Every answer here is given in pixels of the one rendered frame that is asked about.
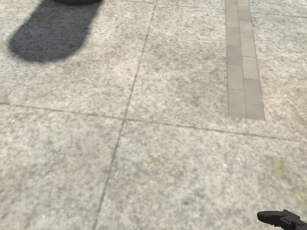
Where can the robot right hand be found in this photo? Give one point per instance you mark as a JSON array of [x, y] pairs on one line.
[[284, 219]]

